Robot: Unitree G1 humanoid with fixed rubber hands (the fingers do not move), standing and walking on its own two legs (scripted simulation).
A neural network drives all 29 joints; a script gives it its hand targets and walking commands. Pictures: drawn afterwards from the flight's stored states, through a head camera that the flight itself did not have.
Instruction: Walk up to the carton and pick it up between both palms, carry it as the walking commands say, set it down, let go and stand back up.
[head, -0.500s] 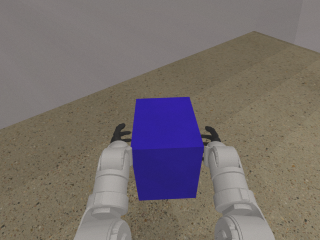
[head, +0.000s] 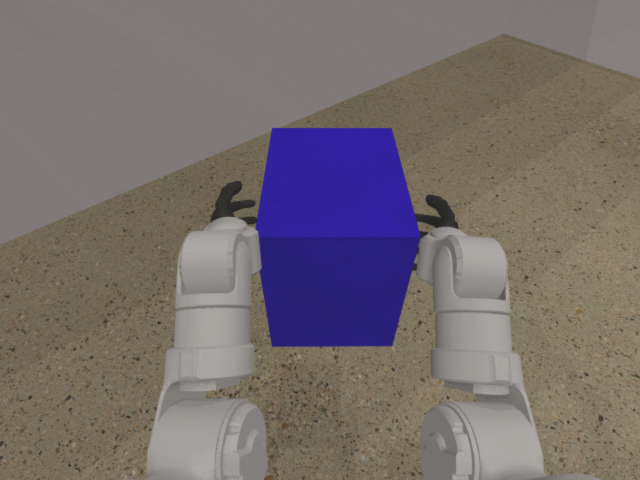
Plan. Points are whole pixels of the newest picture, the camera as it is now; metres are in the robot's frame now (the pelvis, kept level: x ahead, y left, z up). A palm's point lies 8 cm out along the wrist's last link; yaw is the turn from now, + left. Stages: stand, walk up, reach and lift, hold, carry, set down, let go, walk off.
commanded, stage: carry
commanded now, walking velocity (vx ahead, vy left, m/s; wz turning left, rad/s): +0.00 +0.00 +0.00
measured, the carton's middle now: (332, 236) +0.44 -0.01 +0.05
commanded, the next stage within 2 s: hold in 1.56 s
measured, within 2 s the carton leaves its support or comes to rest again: neither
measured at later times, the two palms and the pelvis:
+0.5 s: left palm (220, 263) +0.33 +0.12 +0.13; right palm (442, 263) +0.32 -0.13 +0.12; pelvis -0.01 +0.00 +0.00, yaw +0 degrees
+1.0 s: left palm (217, 276) +0.32 +0.13 +0.11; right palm (433, 274) +0.32 -0.12 +0.11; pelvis -0.01 +0.00 +0.00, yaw +0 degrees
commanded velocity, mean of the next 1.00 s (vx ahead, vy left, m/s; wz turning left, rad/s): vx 0.00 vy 0.00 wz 0.00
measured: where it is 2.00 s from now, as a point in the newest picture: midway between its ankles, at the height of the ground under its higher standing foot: outside the picture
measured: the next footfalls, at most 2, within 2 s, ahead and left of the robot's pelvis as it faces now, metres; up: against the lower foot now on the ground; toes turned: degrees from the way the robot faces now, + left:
none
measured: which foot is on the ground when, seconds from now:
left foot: down 0.00-1.00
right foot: down 0.00-1.00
